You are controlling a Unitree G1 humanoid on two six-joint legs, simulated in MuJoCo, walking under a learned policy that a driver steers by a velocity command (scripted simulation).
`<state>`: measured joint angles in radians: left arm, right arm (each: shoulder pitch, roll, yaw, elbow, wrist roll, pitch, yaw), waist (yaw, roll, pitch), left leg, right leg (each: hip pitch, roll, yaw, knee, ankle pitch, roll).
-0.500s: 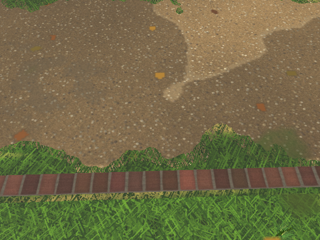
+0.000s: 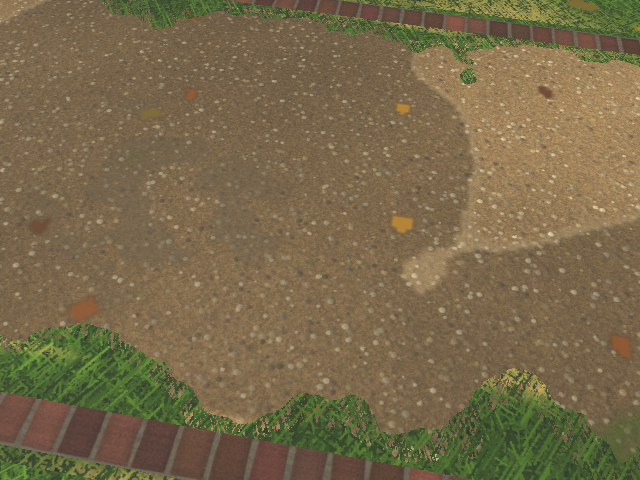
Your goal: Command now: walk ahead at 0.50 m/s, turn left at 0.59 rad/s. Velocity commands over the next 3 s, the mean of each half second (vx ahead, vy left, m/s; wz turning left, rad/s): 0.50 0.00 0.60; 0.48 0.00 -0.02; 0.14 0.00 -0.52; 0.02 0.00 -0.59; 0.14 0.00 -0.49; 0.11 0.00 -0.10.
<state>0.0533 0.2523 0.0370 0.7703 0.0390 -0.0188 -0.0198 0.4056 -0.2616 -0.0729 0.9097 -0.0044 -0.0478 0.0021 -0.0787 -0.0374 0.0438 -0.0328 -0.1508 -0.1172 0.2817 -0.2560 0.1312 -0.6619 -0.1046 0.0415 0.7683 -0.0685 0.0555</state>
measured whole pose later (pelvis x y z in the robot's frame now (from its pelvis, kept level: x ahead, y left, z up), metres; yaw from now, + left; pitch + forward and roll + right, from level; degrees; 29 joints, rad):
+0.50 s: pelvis +0.27 -0.02 +0.00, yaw +18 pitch +1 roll -2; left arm 0.38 0.26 0.05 0.87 0.02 -0.09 0.00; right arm 0.12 -0.29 -0.06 0.74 -0.03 0.00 0.07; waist 0.05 0.05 0.04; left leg -0.67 0.06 -0.01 0.90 -0.10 0.04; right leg -0.03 0.00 -0.20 0.26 -0.24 -0.01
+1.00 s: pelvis +0.50 +0.11 +0.00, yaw +14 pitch +0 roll +0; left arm 0.22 0.26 0.06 0.86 0.03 0.00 -0.04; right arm 0.36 -0.23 -0.04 0.91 -0.01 -0.09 -0.01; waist -0.01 -0.04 0.04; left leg -0.01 -0.04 0.20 0.25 -0.24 0.07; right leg -0.64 -0.09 -0.02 0.90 -0.08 -0.02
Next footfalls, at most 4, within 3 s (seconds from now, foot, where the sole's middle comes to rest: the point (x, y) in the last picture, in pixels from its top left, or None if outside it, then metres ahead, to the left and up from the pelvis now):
0.16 right None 0.27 -0.13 -0.78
0.66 left None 0.46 0.17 -0.78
1.16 right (260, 357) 0.74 0.08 -0.78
1.68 left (177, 379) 0.70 0.26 -0.78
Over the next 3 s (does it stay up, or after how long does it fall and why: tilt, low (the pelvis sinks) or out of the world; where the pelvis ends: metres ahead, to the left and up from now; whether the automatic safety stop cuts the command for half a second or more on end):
stays up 0.76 0.09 0.00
